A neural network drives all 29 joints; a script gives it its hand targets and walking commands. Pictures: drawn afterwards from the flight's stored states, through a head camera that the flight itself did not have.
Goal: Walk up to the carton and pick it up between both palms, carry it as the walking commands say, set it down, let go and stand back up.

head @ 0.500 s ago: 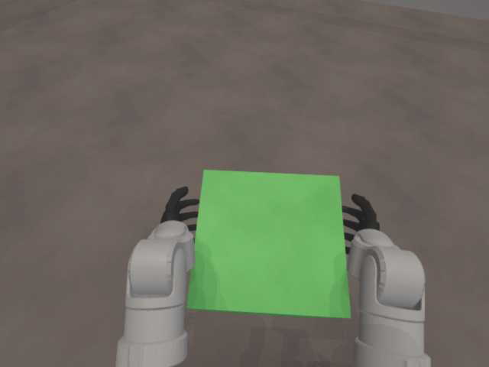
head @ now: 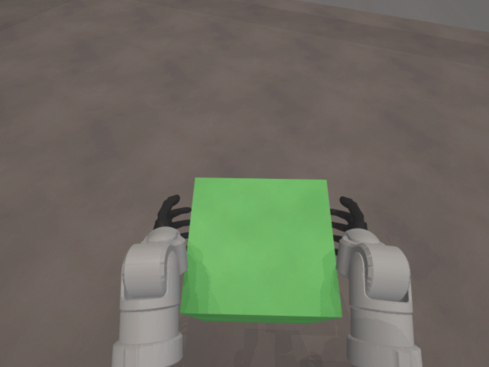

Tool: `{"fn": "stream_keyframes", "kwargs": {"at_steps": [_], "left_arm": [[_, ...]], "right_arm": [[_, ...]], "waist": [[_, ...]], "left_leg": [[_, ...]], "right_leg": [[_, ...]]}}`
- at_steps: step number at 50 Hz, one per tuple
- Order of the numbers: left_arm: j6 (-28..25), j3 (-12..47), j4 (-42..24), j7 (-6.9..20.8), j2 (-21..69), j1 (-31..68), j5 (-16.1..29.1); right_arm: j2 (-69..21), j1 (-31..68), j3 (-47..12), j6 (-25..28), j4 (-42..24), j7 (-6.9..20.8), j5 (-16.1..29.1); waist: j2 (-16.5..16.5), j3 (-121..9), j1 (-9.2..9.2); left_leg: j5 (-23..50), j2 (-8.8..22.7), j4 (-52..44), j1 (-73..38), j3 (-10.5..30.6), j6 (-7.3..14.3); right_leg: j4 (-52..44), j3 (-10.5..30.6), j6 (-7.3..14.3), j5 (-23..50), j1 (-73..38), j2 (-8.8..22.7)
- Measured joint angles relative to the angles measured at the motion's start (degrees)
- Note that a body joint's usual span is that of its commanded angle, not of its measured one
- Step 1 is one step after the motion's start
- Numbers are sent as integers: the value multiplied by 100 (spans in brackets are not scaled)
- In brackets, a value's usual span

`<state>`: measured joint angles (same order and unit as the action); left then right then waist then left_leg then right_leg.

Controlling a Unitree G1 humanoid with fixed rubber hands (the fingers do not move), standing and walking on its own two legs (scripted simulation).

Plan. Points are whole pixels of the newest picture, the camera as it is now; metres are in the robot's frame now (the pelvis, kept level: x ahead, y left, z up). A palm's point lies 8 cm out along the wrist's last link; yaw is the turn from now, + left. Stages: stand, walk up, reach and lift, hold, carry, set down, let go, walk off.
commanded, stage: carry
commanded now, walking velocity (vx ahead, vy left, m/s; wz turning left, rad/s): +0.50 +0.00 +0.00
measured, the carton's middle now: (257, 259) +0.32 +0.00 -0.03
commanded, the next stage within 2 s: none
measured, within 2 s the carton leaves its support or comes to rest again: neither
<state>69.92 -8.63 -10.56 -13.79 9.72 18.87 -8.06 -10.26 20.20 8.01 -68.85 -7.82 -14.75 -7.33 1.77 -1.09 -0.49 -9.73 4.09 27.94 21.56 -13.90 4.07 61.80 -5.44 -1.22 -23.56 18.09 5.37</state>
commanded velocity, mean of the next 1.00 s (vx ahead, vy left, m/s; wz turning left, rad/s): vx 0.05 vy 0.00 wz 0.00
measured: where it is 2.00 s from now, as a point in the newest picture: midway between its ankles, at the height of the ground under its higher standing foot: (239, 311)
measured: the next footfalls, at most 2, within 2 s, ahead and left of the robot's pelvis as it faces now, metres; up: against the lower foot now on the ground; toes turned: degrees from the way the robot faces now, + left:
right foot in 0.32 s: +0.40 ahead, -0.12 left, +0.00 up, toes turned -12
left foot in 0.54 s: +0.35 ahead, +0.09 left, +0.01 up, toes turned +10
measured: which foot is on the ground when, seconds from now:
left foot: down 0.00-0.34, up 0.36-0.52, down 0.54-1.00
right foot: up 0.00-0.30, down 0.32-0.98, up 1.00-1.00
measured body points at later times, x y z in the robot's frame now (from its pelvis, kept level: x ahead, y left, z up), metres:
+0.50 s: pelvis +0.29 -0.02 +0.00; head +0.33 -0.02 +0.45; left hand +0.60 +0.13 +0.06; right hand +0.60 -0.16 +0.05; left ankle +0.23 +0.08 -0.71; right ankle +0.36 -0.11 -0.74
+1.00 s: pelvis +0.43 +0.02 +0.02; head +0.44 +0.03 +0.47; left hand +0.74 +0.17 +0.10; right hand +0.74 -0.12 +0.10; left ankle +0.32 +0.08 -0.72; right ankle +0.38 -0.11 -0.70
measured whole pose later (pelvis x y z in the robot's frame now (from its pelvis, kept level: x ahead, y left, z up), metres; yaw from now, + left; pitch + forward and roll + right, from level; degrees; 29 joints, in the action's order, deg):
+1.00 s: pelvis +0.43 +0.02 +0.02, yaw +2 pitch +5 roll -1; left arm 70.9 -6.7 -10.0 -13.7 9.7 18.7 -8.5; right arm -9.6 18.2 8.3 -70.4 -9.6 -15.2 -6.2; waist -0.3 -4.8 -0.3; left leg -13.1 0.6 19.5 3.7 -9.1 0.2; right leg 35.0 -12.1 -1.6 -11.3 15.7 5.5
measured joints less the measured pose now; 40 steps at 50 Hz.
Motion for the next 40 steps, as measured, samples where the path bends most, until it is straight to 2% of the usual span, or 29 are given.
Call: {"fn": "stream_keyframes", "kwargs": {"at_steps": [1,3,8,13,16,17,18,19,21,23,26,27,28,29,33,37,40], "left_arm": [[19,-2,51,-20,-3,-12,29],[44,23,109,-71,-4,-19,80],[-10,152,-76,-118,10,16,102],[-26,202,-314,-156,17,36,116],[43,186,-358,-163,31,78,111],[38,203,-309,-162,40,100,101],[-27,219,-233,-160,49,137,81],[-93,208,-145,-144,66,189,44],[-163,151,63,-50,92,246,-32],[-143,112,180,33,88,224,-41],[-96,135,110,114,60,154,-59],[-96,144,56,142,53,131,-75],[-104,153,6,176,40,89,-94],[-116,170,-34,194,18,25,-97],[-26,220,-111,50,-12,-55,-17],[-7,139,38,-22,19,46,-5],[3,120,164,-31,24,57,-4]], "right_arm": [[11,-34,-16,-26,28,-23,15],[33,-97,-10,-60,24,-82,86],[48,-141,62,-18,-268,-55,160],[36,-107,64,18,-466,82,63],[33,-94,53,-37,-511,143,-16],[38,-88,84,-43,-501,171,-46],[45,-22,151,-15,-450,177,-50],[40,46,222,21,-386,171,-46],[-4,22,290,54,-310,113,-54],[36,-100,188,-11,-329,-30,34],[66,-179,90,-95,-440,-177,178],[65,-178,71,-102,-478,-198,202],[63,-183,43,-99,-497,-213,218],[69,-211,-1,-81,-487,-212,229],[65,-186,-8,-93,-376,-65,132],[31,-76,83,-61,-165,84,-45],[34,-86,100,-74,-62,97,-76]], "waist": [[-22,16,16],[-48,71,45],[-53,230,87],[-20,239,136],[27,168,146],[23,118,152],[-128,123,185],[-261,168,176],[-366,234,99],[-383,289,20],[-389,372,-57],[-392,397,-74],[-382,402,-68],[-323,367,-58],[-152,41,2],[-157,-261,62],[-183,-362,83]], "left_leg": [[7,9,-182,-159,-6,-57],[1,8,-547,-493,-7,-76],[-176,17,-1148,-1260,35,-188],[-695,77,-1220,-1952,89,-449],[-1356,145,-519,-2169,162,-643],[-1594,187,34,-2066,226,-686],[-1755,264,786,-1791,407,-688],[-1892,219,1517,-1446,681,-677],[-2012,4,2430,-818,983,-609],[-1916,-98,2217,-474,976,-554],[-1619,-120,995,-276,865,-512],[-1282,-101,525,-290,808,-500],[-569,-70,228,-392,730,-425],[-281,-92,91,-536,660,-353],[-740,-227,-114,-889,575,-244],[-917,-242,-5,-991,578,-301],[-837,-236,158,-1040,586,-354]], "right_leg": [[231,28,28,130,337,-46],[71,12,36,335,850,-51],[-1424,-145,17,1043,1590,49],[-2941,-463,61,2141,1504,-91],[-3934,-809,135,3061,886,-259],[-4049,-874,353,2779,644,-277],[-3905,-906,531,2336,619,-361],[-3746,-916,617,2070,631,-407],[-3699,-920,582,1931,541,-384],[-3829,-919,529,1864,345,-347],[-3948,-913,462,1733,105,-331],[-3921,-906,431,1663,41,-336],[-3854,-878,395,1568,-20,-342],[-3779,-825,352,1460,-71,-314],[-3620,-729,197,1115,-214,-191],[-3347,-720,103,936,-240,-134],[-3204,-731,44,996,-311,-98]]}}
